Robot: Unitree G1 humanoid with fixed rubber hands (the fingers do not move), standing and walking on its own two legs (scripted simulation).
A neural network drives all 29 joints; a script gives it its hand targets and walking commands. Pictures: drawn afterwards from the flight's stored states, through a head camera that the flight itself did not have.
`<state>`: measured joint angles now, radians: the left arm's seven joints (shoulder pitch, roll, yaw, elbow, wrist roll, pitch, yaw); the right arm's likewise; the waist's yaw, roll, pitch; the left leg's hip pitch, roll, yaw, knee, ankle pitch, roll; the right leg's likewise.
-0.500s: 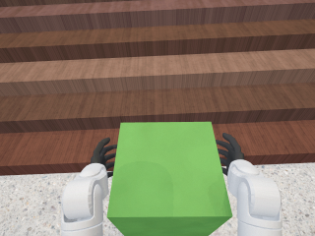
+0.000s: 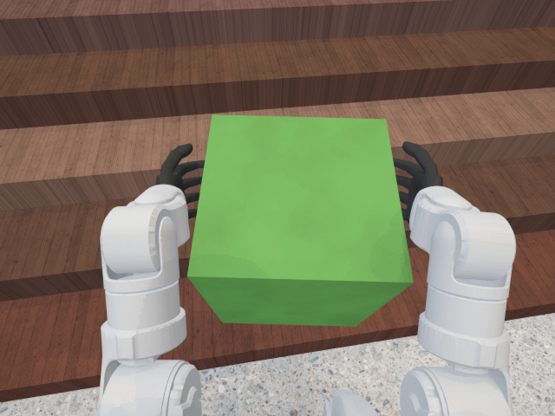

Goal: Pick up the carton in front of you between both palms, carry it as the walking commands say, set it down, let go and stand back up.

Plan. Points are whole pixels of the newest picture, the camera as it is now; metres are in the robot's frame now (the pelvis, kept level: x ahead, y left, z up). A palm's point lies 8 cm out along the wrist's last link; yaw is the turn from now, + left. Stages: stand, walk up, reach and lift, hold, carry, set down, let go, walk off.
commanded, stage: carry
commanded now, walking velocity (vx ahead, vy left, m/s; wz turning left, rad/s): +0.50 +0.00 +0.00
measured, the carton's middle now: (293, 234) +0.36 -0.01 +0.07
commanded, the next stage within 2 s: none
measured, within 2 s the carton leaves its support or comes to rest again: neither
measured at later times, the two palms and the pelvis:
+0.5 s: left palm (193, 64) +0.69 +0.15 +0.14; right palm (355, 57) +0.71 -0.15 +0.13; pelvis +0.31 -0.03 +0.00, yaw +0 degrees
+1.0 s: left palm out of the picture +1.06 +0.12 +0.32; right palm out of the picture +1.05 -0.18 +0.34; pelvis +0.67 -0.01 +0.14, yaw +3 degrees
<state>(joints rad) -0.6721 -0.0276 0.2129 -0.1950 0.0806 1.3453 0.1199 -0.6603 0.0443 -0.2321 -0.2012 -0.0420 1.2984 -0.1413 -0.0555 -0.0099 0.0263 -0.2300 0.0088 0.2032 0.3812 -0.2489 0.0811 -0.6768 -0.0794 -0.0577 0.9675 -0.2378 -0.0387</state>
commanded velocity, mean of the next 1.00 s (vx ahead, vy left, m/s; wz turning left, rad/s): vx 0.50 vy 0.00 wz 0.16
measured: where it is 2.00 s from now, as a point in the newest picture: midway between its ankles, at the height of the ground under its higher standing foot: (237, 80)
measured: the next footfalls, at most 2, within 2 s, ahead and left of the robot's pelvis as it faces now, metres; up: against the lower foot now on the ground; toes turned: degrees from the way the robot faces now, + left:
right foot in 0.18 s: +0.29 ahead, -0.09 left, +0.00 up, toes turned -5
left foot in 0.60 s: +0.58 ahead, +0.08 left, +0.13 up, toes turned +4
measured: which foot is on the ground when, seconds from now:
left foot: down 0.00-0.20, up 0.22-0.58, down 0.60-1.00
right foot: up 0.00-0.16, down 0.18-0.64, up 0.66-1.00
